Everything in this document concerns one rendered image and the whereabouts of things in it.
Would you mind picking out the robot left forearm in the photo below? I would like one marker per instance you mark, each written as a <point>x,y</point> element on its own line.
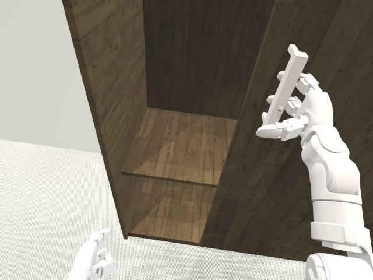
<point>78,274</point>

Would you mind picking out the robot left hand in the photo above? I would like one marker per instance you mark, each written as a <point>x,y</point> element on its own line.
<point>99,263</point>

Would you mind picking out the handle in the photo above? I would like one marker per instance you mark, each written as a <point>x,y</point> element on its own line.
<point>287,84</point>

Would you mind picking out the robot right upper arm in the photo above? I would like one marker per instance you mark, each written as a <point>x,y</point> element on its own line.
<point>322,266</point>

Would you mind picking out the robot right forearm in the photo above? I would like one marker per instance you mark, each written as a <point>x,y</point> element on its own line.
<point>335,192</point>

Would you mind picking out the robot right hand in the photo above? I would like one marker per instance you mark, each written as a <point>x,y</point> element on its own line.
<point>315,109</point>

